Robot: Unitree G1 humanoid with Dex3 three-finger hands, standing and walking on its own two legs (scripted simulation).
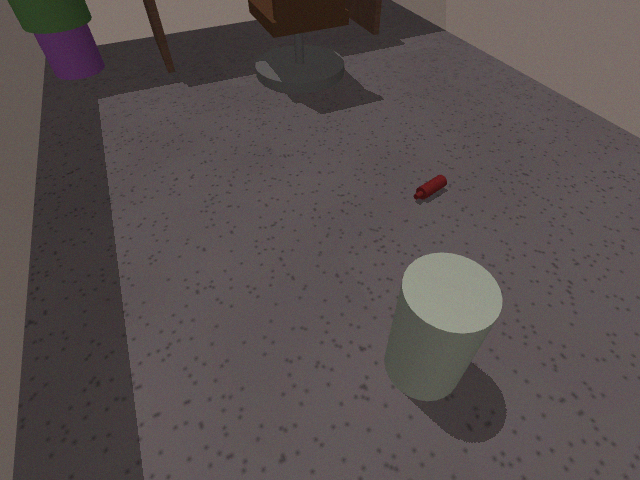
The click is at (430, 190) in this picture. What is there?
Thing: lying bottle
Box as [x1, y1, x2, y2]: [414, 175, 446, 199]
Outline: 445,178 442,175 438,175 416,189 414,197 416,199 419,197 422,199 427,197 446,184
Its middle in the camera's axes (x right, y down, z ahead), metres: +0.51 -0.26 +1.89
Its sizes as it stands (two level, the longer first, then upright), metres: 0.190 0.064 0.064
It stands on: the floor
